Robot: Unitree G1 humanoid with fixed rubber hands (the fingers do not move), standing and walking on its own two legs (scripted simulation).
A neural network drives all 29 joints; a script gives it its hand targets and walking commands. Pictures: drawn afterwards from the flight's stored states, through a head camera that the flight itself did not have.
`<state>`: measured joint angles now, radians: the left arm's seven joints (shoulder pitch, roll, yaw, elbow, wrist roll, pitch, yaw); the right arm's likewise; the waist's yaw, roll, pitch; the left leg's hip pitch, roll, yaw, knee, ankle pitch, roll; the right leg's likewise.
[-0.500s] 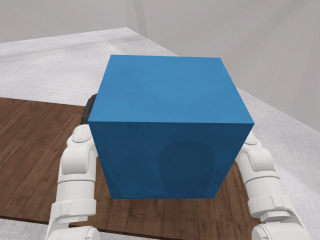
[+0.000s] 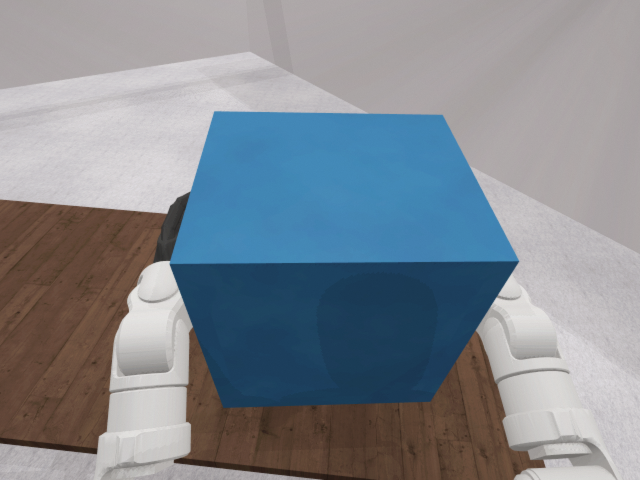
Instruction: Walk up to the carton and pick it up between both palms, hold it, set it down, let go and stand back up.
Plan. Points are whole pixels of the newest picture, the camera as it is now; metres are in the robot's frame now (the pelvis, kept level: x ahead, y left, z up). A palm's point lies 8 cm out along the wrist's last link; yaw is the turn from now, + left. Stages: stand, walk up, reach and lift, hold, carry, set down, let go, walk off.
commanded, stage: hold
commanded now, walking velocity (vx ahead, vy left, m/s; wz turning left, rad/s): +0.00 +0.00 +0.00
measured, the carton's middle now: (329, 266) +0.35 +0.00 +0.15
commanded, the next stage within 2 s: none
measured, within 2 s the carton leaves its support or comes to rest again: neither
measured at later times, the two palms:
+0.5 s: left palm (176, 260) +0.34 +0.18 +0.16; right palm (475, 262) +0.35 -0.18 +0.16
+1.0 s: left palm (178, 263) +0.35 +0.18 +0.15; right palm (473, 265) +0.35 -0.18 +0.15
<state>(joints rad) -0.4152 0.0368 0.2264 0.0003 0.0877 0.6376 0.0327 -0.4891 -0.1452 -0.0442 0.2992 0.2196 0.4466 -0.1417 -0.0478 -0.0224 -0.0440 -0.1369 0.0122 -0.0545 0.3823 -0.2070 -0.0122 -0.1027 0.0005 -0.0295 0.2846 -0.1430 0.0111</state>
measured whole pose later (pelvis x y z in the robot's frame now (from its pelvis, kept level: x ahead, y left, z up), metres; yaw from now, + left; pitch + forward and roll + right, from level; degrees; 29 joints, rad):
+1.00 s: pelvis +0.00 +0.00 +0.00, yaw +0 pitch -2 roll -1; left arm -0.44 0.04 0.23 0.06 0.09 0.62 0.02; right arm -0.50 -0.14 -0.05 0.35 0.21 0.43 -0.14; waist -0.05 -0.04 -0.04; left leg -0.14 0.01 -0.05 0.37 -0.20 -0.01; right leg -0.11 0.00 -0.03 0.29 -0.14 0.01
